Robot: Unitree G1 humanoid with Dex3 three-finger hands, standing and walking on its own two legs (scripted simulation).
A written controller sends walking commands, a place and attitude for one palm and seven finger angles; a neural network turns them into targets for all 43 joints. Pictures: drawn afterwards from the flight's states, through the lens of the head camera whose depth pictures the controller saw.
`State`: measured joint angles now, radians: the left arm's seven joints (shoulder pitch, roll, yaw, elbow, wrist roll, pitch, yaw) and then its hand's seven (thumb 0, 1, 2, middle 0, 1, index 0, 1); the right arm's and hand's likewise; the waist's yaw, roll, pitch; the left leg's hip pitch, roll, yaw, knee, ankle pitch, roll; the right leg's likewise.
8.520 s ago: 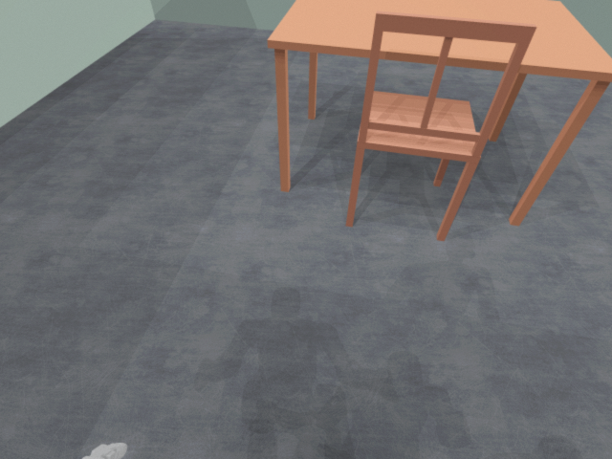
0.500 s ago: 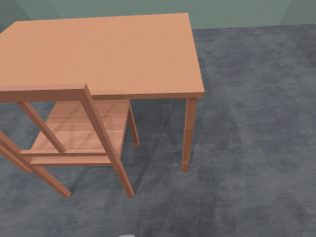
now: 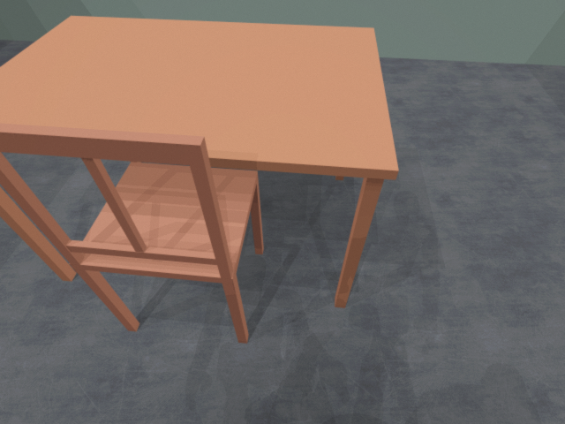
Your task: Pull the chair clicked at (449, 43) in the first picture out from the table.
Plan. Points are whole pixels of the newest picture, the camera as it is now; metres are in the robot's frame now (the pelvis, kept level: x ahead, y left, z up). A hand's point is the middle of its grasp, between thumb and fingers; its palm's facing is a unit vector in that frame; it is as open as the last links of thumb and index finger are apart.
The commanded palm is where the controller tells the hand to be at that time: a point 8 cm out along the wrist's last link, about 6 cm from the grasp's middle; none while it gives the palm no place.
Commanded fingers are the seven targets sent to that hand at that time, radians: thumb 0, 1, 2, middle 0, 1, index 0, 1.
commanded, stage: come to a stop and stand still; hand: left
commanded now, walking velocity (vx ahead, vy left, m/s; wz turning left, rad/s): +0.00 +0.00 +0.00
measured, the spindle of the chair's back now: (118, 208) +0.51 +0.42 -0.07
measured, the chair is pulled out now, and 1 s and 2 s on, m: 0.00 0.00 0.00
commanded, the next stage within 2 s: look again from close up in 0.40 s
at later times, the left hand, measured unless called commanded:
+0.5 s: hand out of the picture +0.03 +0.20 -0.17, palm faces +0.03 -0.98 -0.20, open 7.3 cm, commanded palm none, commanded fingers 0.00 0.90 0.90 -0.20 -0.30 -0.20 -0.30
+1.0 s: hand out of the picture +0.01 +0.20 -0.17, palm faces +0.01 -0.98 -0.21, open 7.4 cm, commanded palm none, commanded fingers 0.00 0.90 0.90 -0.20 -0.30 -0.20 -0.30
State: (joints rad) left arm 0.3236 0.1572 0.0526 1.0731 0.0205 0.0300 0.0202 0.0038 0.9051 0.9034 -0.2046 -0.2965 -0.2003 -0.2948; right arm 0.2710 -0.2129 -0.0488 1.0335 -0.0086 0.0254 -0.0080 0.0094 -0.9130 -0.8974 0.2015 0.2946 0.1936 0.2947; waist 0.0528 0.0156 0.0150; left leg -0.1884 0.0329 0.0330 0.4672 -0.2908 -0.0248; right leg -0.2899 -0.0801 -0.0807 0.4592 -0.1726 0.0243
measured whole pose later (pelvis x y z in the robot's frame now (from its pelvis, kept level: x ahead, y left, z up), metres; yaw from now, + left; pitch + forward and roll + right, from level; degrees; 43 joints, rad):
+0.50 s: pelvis +0.02 +0.03 +0.00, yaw -1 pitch -1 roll +0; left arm 0.25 0.15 0.01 1.15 0.00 0.00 0.04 0.01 0.93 0.90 -0.20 -0.30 -0.20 -0.29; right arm 0.28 -0.14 0.00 1.15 0.00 -0.01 -0.04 0.01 -0.92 -0.90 0.20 0.29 0.20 0.30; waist 0.00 0.01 0.03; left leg -0.09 -0.01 0.06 0.39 -0.28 0.03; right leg -0.16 -0.04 -0.06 0.42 -0.24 0.01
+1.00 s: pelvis +0.01 +0.03 +0.00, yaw -2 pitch -1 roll +1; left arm 0.28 0.13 -0.01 1.12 0.01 -0.01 0.03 0.01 0.91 0.90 -0.20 -0.30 -0.20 -0.29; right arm 0.31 -0.16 0.02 1.10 -0.01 -0.03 -0.03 0.01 -0.92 -0.90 0.20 0.29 0.20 0.30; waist 0.00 0.04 0.03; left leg -0.13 -0.02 0.08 0.45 -0.30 0.03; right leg -0.22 -0.05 -0.04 0.52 -0.28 0.01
